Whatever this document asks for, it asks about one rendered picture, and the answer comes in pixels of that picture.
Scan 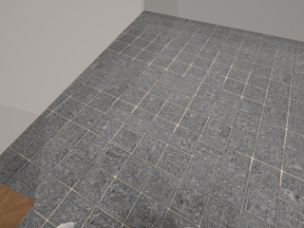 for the cabinet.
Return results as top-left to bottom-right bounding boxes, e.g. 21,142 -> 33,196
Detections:
0,184 -> 35,228

